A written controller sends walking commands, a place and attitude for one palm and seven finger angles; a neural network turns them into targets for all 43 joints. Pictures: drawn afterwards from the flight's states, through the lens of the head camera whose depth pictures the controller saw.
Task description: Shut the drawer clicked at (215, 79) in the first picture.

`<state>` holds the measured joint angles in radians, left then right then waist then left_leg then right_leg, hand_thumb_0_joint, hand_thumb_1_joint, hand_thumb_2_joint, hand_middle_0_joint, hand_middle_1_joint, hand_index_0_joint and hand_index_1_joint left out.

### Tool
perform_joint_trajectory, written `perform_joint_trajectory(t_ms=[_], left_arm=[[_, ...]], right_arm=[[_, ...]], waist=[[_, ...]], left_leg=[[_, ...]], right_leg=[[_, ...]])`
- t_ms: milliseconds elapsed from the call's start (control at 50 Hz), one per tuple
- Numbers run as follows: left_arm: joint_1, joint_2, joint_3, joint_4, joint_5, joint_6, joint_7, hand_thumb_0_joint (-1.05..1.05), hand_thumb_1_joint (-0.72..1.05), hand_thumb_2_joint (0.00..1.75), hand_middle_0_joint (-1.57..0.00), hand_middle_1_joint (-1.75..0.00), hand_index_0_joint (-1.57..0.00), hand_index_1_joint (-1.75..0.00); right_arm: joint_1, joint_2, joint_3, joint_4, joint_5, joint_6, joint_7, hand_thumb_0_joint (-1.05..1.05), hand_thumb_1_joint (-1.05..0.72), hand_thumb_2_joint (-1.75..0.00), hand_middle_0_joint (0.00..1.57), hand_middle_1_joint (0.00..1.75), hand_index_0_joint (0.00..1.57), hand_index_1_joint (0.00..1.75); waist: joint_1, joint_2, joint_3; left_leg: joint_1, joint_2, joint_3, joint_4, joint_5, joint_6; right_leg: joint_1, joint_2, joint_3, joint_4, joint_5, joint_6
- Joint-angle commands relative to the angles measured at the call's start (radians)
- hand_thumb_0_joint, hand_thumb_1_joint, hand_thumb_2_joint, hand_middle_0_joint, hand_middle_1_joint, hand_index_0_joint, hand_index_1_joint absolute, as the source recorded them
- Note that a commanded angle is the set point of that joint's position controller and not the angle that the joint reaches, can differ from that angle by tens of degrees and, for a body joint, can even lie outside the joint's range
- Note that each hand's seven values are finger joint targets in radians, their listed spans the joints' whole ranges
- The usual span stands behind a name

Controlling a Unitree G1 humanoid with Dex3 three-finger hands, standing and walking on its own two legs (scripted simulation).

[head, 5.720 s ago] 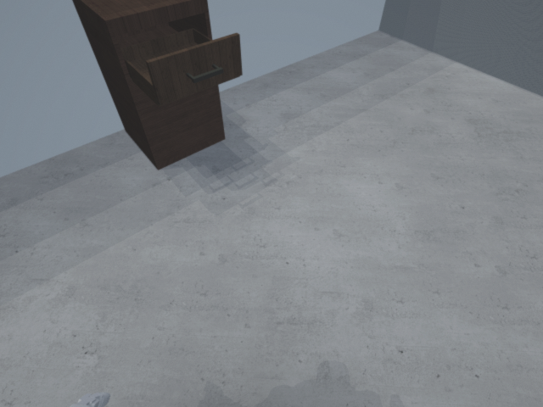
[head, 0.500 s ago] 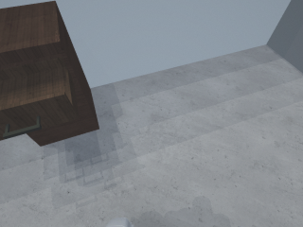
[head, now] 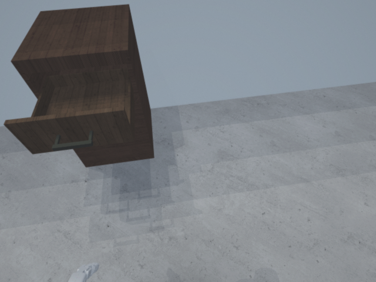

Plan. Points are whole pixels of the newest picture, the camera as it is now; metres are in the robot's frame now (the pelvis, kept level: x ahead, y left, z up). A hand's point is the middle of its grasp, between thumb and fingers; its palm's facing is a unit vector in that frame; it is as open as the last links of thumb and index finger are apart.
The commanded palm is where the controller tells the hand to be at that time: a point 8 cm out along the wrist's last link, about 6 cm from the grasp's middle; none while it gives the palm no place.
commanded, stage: turn to face it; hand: left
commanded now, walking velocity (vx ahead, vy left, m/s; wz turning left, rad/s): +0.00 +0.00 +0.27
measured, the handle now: (73, 140) +0.57 +0.43 -0.15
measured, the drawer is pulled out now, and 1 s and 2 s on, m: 0.27 0.27 0.27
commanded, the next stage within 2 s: take the last steps up to it in 0.10 s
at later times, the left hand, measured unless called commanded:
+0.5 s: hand out of the picture -0.08 +0.19 -0.16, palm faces +0.29 -0.93 -0.25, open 7.4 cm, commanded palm none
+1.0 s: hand out of the picture +0.14 +0.29 -0.17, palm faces +0.21 -0.96 -0.16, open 7.4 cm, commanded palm none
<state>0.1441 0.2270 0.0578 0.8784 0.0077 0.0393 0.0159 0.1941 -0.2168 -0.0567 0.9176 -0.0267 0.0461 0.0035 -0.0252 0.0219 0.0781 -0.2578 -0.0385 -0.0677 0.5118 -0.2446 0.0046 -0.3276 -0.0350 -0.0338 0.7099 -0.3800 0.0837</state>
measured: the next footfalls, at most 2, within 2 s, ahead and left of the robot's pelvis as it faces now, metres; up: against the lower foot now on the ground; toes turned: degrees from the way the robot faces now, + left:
right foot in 0.04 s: +0.05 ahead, -0.11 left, +0.00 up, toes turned -2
left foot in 0.60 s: +0.01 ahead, +0.16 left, +0.00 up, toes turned +19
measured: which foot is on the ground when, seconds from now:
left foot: down 0.00-0.04, up 0.06-0.58, down 0.60-1.00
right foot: up 0.00-0.02, down 0.04-0.60, up 0.62-1.00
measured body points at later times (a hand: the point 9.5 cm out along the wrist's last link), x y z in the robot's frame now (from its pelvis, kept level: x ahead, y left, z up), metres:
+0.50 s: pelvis -0.01 +0.00 +0.01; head +0.01 +0.00 +0.46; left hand -0.09 +0.24 -0.14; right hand +0.13 -0.23 -0.14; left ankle -0.05 +0.14 -0.69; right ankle +0.01 -0.11 -0.73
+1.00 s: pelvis +0.10 +0.10 +0.00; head +0.11 +0.11 +0.45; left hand +0.13 +0.34 -0.15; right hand +0.05 -0.13 -0.15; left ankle -0.03 +0.14 -0.73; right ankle +0.22 +0.01 -0.68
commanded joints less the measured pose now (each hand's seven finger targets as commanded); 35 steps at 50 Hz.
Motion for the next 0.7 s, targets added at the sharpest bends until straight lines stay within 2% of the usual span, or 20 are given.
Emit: perform_joint_trajectory(t_ms=[0, 20, 40, 60, 80, 100, 160, 200, 260, 360, 460, 500, 520, 540, 560, 580, 600, 620, 640, 680], left_arm=[[0.166, 0.198, 0.041, -0.031, 0.016, -0.051, 0.021, 0.00, 0.90, 0.90, -0.20, -0.30, -0.20, -0.30], [0.162, 0.257, 0.045, -0.043, 0.019, -0.048, 0.019, 0.00, 0.90, 0.90, -0.20, -0.30, -0.20, -0.30], [0.135, 0.230, 0.047, -0.052, 0.011, -0.048, 0.023, 0.00, 0.90, 0.90, -0.20, -0.30, -0.20, -0.30], [0.069, 0.203, 0.042, -0.063, 0.010, -0.040, 0.026, 0.00, 0.90, 0.90, -0.20, -0.30, -0.20, -0.30], [0.023, 0.167, 0.033, -0.071, 0.009, -0.042, 0.024, 0.00, 0.90, 0.90, -0.20, -0.30, -0.20, -0.30], [0.008, 0.138, 0.023, -0.071, 0.008, -0.047, 0.021, 0.00, 0.90, 0.90, -0.20, -0.30, -0.20, -0.30], [0.056, 0.121, 0.021, -0.046, 0.010, -0.056, 0.023, 0.00, 0.90, 0.90, -0.20, -0.30, -0.20, -0.30], [0.118, 0.136, 0.026, -0.017, 0.013, -0.059, 0.022, 0.00, 0.90, 0.90, -0.20, -0.30, -0.20, -0.30], [0.199, 0.150, 0.036, 0.030, 0.016, -0.070, 0.015, 0.00, 0.90, 0.90, -0.20, -0.30, -0.20, -0.30], [0.266, 0.158, 0.041, 0.096, 0.024, -0.083, 0.008, 0.00, 0.90, 0.90, -0.20, -0.30, -0.20, -0.30], [0.240, 0.177, 0.043, 0.135, 0.030, -0.081, 0.002, 0.00, 0.90, 0.90, -0.20, -0.30, -0.20, -0.30], [0.224, 0.177, 0.040, 0.150, 0.026, -0.075, -0.002, 0.00, 0.90, 0.90, -0.20, -0.30, -0.20, -0.30], [0.203, 0.176, 0.041, 0.155, 0.022, -0.071, -0.005, 0.00, 0.90, 0.90, -0.20, -0.30, -0.20, -0.30], [0.196, 0.149, 0.033, 0.155, 0.018, -0.066, -0.010, 0.00, 0.90, 0.90, -0.20, -0.30, -0.20, -0.30], [0.194, 0.086, 0.019, 0.139, 0.017, -0.060, -0.016, 0.00, 0.90, 0.90, -0.20, -0.30, -0.20, -0.30], [0.142, 0.025, 0.002, 0.098, 0.019, -0.058, -0.017, 0.00, 0.90, 0.90, -0.20, -0.30, -0.20, -0.30], [0.096, 0.045, 0.003, 0.077, 0.027, -0.057, -0.013, 0.00, 0.90, 0.90, -0.20, -0.30, -0.20, -0.30], [0.072, 0.042, 0.006, 0.092, 0.027, -0.056, -0.016, 0.00, 0.90, 0.90, -0.20, -0.30, -0.20, -0.30], [0.103, 0.044, 0.008, 0.113, 0.024, -0.057, -0.024, 0.00, 0.90, 0.90, -0.20, -0.30, -0.20, -0.30], [0.171, 0.032, 0.004, 0.156, 0.022, -0.059, -0.032, 0.00, 0.90, 0.90, -0.20, -0.30, -0.20, -0.30]], right_arm=[[-0.005, -0.097, -0.036, -0.078, 0.025, -0.025, 0.000, 0.00, -0.90, -0.90, 0.20, 0.30, 0.20, 0.30], [-0.012, -0.087, -0.037, -0.100, 0.020, -0.020, 0.000, 0.00, -0.90, -0.90, 0.20, 0.30, 0.20, 0.30], [-0.018, -0.120, -0.048, -0.086, 0.012, 0.001, -0.003, 0.00, -0.90, -0.90, 0.20, 0.30, 0.20, 0.30], [-0.015, -0.120, -0.054, -0.065, 0.011, 0.011, 0.001, 0.00, -0.90, -0.90, 0.20, 0.30, 0.20, 0.30], [0.002, -0.118, -0.051, -0.035, 0.008, 0.013, 0.008, 0.00, -0.90, -0.90, 0.20, 0.30, 0.20, 0.30], [0.016, -0.109, -0.048, -0.014, 0.005, 0.013, 0.012, 0.00, -0.90, -0.90, 0.20, 0.30, 0.20, 0.30], [0.025, -0.088, -0.041, 0.006, 0.009, 0.010, 0.013, 0.00, -0.90, -0.90, 0.20, 0.30, 0.20, 0.30], [0.000, -0.077, -0.032, 0.012, 0.007, 0.010, 0.011, 0.00, -0.90, -0.90, 0.20, 0.30, 0.20, 0.30], [-0.048, -0.079, -0.027, 0.009, 0.003, 0.002, 0.019, 0.00, -0.90, -0.90, 0.20, 0.30, 0.20, 0.30], [-0.129, -0.068, -0.017, -0.011, 0.005, -0.014, 0.034, 0.00, -0.90, -0.90, 0.20, 0.30, 0.20, 0.30], [-0.110, -0.045, -0.007, -0.016, 0.011, -0.027, 0.043, 0.00, -0.90, -0.90, 0.20, 0.30, 0.20, 0.30], [-0.049, -0.038, -0.001, 0.005, 0.009, -0.038, 0.038, 0.00, -0.90, -0.90, 0.20, 0.30, 0.20, 0.30], [0.019, -0.044, 0.000, 0.029, 0.009, -0.047, 0.032, 0.00, -0.90, -0.90, 0.20, 0.30, 0.20, 0.30], [0.087, -0.083, -0.009, 0.054, 0.010, -0.053, 0.021, 0.00, -0.90, -0.90, 0.20, 0.30, 0.20, 0.30], [0.185, -0.165, -0.030, 0.073, 0.004, -0.058, 0.010, 0.00, -0.90, -0.90, 0.20, 0.30, 0.20, 0.30], [0.285, -0.250, -0.045, 0.095, -0.001, -0.058, 0.000, 0.00, -0.90, -0.90, 0.20, 0.30, 0.20, 0.30], [0.259, -0.234, -0.038, 0.095, 0.000, -0.055, -0.007, 0.00, -0.90, -0.90, 0.20, 0.30, 0.20, 0.30], [0.213, -0.190, -0.025, 0.090, 0.001, -0.060, -0.016, 0.00, -0.90, -0.90, 0.20, 0.30, 0.20, 0.30], [0.154, -0.136, -0.008, 0.075, 0.006, -0.068, -0.018, 0.00, -0.90, -0.90, 0.20, 0.30, 0.20, 0.30], [0.121, -0.091, 0.007, 0.070, 0.012, -0.091, -0.020, 0.00, -0.90, -0.90, 0.20, 0.30, 0.20, 0.30]], waist=[[0.065, -0.200, -0.163], [0.069, -0.301, -0.142], [0.068, -0.286, -0.123], [0.037, -0.237, -0.067], [0.019, -0.177, -0.026], [0.007, -0.155, -0.006], [0.021, -0.180, -0.040], [0.050, -0.165, -0.061], [0.088, -0.162, -0.062], [0.117, -0.163, -0.032], [0.091, -0.202, -0.023], [0.060, -0.169, -0.025], [0.025, -0.159, -0.042], [-0.006, -0.067, -0.054], [-0.056, 0.157, -0.071], [-0.093, 0.335, -0.014], [-0.083, 0.244, 0.016], [-0.061, 0.196, 0.062], [-0.021, 0.141, 0.092], [0.020, 0.083, 0.060]], left_leg=[[-0.217, 0.045, -0.048, 0.197, -0.013, 0.001], [-0.273, -0.025, 0.013, 0.403, -0.363, -0.032], [-0.243, 0.013, -0.048, 0.544, -0.348, -0.025], [-0.253, 0.026, -0.033, 0.644, -0.286, -0.028], [-0.263, 0.046, -0.021, 0.696, -0.206, -0.035], [-0.263, 0.052, -0.004, 0.716, -0.147, -0.043], [-0.260, 0.060, 0.025, 0.659, -0.118, -0.067], [-0.254, 0.065, 0.043, 0.584, -0.140, -0.075], [-0.295, 0.087, 0.060, 0.514, -0.152, -0.075], [-0.295, 0.110, 0.090, 0.372, -0.176, -0.057], [-0.123, 0.102, 0.136, 0.186, -0.185, -0.027], [0.035, 0.067, 0.192, 0.044, -0.108, -0.019], [0.157, 0.053, 0.228, -0.057, -0.050, -0.021], [0.296, 0.067, 0.211, -0.108, -0.078, -0.019], [0.410, 0.237, -0.033, -0.201, -0.270, 0.037], [0.362, 0.429, -0.295, -0.360, -0.376, 0.123], [0.279, 0.457, -0.339, -0.388, -0.426, 0.164], [0.219, 0.423, -0.299, -0.396, -0.383, 0.161], [0.180, 0.380, -0.207, -0.391, -0.266, 0.151], [0.174, 0.310, -0.064, -0.369, 0.024, 0.131]], right_leg=[[0.373, -0.255, 0.238, -0.417, 0.332, -0.085], [0.280, -0.447, 0.375, -0.426, 0.439, -0.209], [0.147, -0.425, 0.362, -0.461, 0.315, -0.240], [0.097, -0.377, 0.319, -0.473, 0.225, -0.232], [0.072, -0.320, 0.233, -0.467, 0.190, -0.216], [0.064, -0.279, 0.166, -0.456, 0.216, -0.200], [0.155, -0.257, 0.088, -0.429, 0.352, -0.200], [0.219, -0.271, 0.096, -0.425, 0.370, -0.209], [0.302, -0.312, 0.141, -0.470, 0.207, -0.215], [0.310, -0.359, 0.173, -0.530, 0.020, -0.229], [0.179, -0.354, 0.105, -0.542, -0.061, -0.210], [0.090, -0.300, 0.039, -0.499, -0.077, -0.179], [0.030, -0.266, -0.012, -0.451, -0.111, -0.153], [-0.069, -0.220, -0.058, -0.361, -0.139, -0.122], [-0.242, -0.125, -0.126, -0.118, -0.186, -0.077], [-0.380, -0.032, -0.166, 0.160, -0.237, -0.049], [-0.400, -0.068, -0.053, 0.285, -0.209, -0.076], [-0.414, -0.088, -0.019, 0.366, -0.117, -0.081], [-0.392, -0.109, -0.004, 0.398, -0.020, -0.082], [-0.321, -0.111, -0.015, 0.410, 0.091, -0.068]])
